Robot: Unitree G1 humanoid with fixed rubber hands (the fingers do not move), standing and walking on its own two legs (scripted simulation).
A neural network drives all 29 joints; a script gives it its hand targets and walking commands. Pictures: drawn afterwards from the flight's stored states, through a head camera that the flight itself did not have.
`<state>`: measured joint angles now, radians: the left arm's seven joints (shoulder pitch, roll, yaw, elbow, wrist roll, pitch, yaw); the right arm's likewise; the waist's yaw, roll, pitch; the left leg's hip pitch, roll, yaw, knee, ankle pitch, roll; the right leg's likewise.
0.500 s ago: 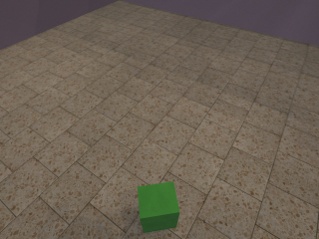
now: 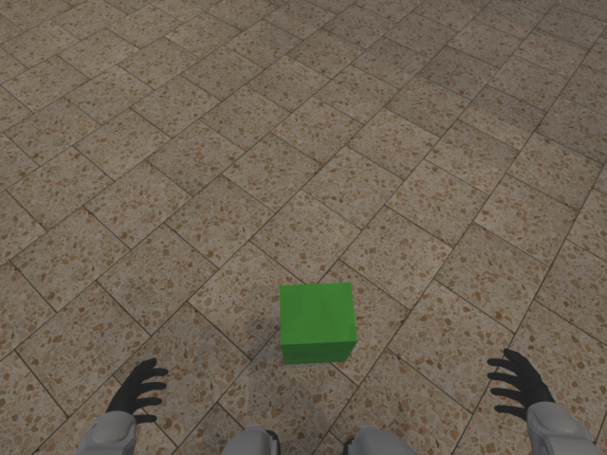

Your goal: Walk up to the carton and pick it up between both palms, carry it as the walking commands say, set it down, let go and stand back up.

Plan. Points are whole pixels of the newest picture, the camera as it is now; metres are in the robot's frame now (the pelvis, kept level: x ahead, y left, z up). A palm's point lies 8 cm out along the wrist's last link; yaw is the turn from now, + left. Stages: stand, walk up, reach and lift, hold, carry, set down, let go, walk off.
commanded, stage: reach and lift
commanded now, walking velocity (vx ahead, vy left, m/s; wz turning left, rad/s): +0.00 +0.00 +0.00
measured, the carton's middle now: (315, 326) +0.42 -0.04 -0.61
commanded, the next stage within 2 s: none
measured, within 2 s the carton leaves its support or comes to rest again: neither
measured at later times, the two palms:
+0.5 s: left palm (169, 347) +0.29 +0.22 -0.15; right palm (483, 354) +0.25 -0.27 -0.15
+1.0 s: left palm (213, 281) +0.42 +0.17 -0.21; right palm (423, 279) +0.39 -0.23 -0.20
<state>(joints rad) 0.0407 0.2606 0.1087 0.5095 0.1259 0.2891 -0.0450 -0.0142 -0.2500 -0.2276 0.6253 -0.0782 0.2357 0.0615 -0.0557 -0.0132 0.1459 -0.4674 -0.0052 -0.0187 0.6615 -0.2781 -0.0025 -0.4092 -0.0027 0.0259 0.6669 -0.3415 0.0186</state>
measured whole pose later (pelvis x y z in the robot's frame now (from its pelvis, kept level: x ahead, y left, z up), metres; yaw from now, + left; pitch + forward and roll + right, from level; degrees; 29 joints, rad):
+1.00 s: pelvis -0.06 -0.01 -0.10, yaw -1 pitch +39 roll +0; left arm -0.96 0.20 0.25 0.77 0.01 0.19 0.08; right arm -0.92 -0.23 -0.29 0.78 0.04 0.15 0.00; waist -0.03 0.00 0.01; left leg -1.47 0.00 -0.02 1.05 -0.27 -0.02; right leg -1.43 0.02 0.03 1.10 -0.35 0.02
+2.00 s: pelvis -0.09 -0.01 -0.29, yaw +0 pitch +46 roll +1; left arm -1.22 0.27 0.16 0.88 -0.13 0.15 0.15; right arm -1.19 -0.29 -0.19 0.88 0.14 0.13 -0.10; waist -0.03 -0.01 0.07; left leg -2.16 -0.01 -0.03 1.81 -0.45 -0.03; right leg -2.12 0.03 0.03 1.88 -0.56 0.02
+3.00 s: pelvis -0.12 -0.01 -0.38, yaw -1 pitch +31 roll +0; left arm -1.53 0.37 0.00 1.16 -0.30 0.04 0.16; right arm -1.45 -0.34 0.00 1.06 0.28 0.05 -0.16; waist -0.03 0.00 0.50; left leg -2.21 -0.02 -0.04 2.13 -0.47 -0.05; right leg -2.16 0.04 0.02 2.21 -0.60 0.03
